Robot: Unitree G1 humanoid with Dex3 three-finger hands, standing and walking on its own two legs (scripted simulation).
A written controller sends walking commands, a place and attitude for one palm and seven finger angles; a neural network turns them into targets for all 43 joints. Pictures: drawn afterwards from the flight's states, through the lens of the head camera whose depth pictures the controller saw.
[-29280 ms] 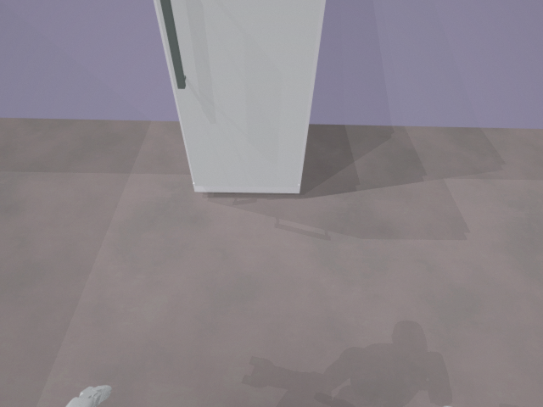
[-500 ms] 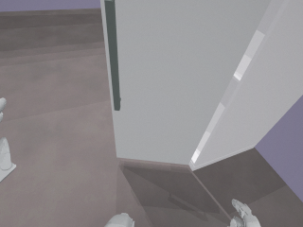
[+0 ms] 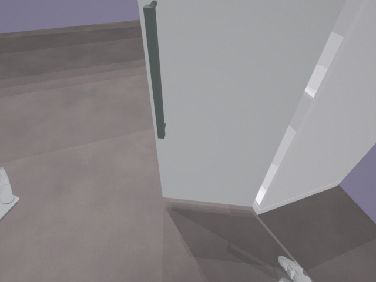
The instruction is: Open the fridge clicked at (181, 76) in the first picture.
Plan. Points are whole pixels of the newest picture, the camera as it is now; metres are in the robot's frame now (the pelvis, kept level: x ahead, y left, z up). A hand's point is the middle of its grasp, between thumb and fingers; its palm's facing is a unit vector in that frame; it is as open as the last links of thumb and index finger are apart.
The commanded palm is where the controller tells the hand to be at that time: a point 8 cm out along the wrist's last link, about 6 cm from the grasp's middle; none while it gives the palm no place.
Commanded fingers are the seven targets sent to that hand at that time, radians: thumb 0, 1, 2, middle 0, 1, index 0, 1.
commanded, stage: stop stepping back and stand still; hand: left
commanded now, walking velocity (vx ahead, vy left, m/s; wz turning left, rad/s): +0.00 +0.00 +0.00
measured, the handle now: (158, 81) +0.65 +0.14 +0.10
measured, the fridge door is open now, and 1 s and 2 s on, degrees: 64 64 64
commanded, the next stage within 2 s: let the arm hang, fingers relaxed in 0.84 s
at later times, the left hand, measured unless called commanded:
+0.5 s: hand (23, 179) +0.24 +0.30 +0.15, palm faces +0.42 -0.77 -0.47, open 7.4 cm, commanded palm +0.18 +0.33 +0.18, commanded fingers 0.00 0.90 0.90 -0.20 -0.30 -0.20 -0.30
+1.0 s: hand (26, 205) +0.22 +0.31 +0.10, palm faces +0.34 -0.81 -0.47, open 7.4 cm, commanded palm none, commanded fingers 0.00 0.90 0.90 -0.20 -0.30 -0.20 -0.30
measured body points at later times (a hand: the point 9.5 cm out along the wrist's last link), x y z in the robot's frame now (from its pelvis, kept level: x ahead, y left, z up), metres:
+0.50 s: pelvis +0.04 +0.03 +0.01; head +0.05 +0.03 +0.46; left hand +0.21 +0.34 +0.18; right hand +0.22 -0.19 -0.08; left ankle +0.04 +0.13 -0.73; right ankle +0.03 -0.08 -0.73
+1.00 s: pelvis +0.02 +0.04 +0.00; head +0.01 +0.03 +0.45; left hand +0.20 +0.35 +0.12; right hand +0.19 -0.20 -0.09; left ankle +0.04 +0.13 -0.73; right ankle +0.04 -0.08 -0.73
